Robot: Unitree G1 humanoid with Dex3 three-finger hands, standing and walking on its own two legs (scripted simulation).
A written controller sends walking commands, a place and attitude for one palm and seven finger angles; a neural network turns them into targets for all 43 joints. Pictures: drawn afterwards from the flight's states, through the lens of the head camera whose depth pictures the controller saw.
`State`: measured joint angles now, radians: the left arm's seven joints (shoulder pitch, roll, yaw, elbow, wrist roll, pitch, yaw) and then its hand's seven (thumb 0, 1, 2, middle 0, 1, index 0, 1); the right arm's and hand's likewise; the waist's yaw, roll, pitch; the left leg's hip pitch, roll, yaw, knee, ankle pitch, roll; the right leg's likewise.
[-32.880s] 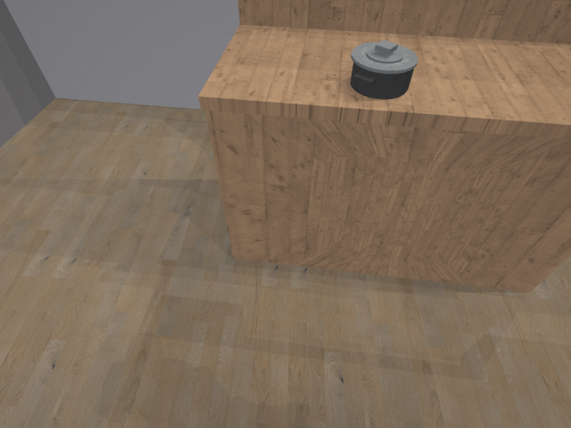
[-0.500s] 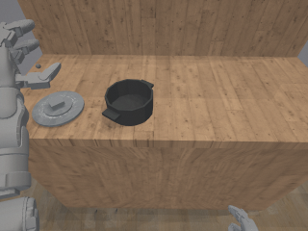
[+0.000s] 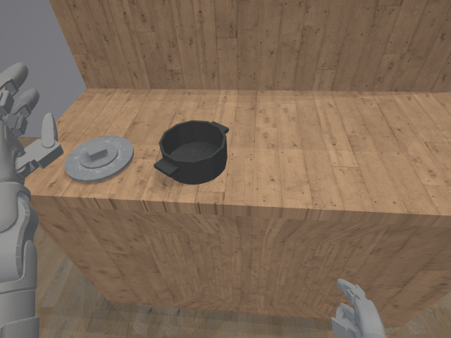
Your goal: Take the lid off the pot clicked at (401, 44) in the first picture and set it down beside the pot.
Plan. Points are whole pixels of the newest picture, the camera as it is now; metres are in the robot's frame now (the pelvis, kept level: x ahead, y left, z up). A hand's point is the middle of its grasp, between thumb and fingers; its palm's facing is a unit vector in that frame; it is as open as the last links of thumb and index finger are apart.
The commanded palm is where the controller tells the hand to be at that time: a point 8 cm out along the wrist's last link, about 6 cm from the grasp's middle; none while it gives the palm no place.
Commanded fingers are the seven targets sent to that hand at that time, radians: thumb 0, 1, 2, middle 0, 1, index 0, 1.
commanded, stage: draw the hand back to the body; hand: left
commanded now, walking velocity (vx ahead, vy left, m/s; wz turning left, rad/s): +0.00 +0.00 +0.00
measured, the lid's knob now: (96, 149) +0.51 +0.38 +0.05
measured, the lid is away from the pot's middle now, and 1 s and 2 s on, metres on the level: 0.25 0.25 0.25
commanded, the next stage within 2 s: step back with the hand held close in 0.88 s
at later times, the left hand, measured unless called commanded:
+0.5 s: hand (20, 190) +0.22 +0.27 +0.24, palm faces +0.44 -0.86 -0.27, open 7.4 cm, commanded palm +0.16 +0.31 +0.23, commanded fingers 0.00 0.90 0.90 -0.20 -0.30 -0.20 -0.30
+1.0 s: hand out of the picture +0.17 +0.29 +0.23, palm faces +0.44 -0.84 -0.32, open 7.4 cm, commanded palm +0.12 +0.33 +0.23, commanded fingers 0.00 0.90 0.90 -0.20 -0.30 -0.20 -0.30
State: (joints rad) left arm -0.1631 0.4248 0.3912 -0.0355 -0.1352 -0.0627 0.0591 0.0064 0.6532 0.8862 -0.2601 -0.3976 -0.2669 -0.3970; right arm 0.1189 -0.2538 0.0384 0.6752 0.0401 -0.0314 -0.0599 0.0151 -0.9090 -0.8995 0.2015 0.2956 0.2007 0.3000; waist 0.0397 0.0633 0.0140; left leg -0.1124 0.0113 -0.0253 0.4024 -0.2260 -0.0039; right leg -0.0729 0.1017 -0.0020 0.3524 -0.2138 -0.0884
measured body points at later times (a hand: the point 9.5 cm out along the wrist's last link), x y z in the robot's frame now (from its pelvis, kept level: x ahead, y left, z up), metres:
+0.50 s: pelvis -0.01 +0.02 +0.00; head -0.04 +0.00 +0.45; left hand +0.19 +0.31 +0.25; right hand +0.18 -0.20 -0.08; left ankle +0.00 +0.13 -0.74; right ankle -0.01 -0.06 -0.74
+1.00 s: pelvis -0.01 +0.05 +0.00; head -0.04 +0.04 +0.45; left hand +0.14 +0.33 +0.24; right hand +0.19 -0.15 -0.07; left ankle +0.00 +0.13 -0.74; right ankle -0.01 -0.06 -0.74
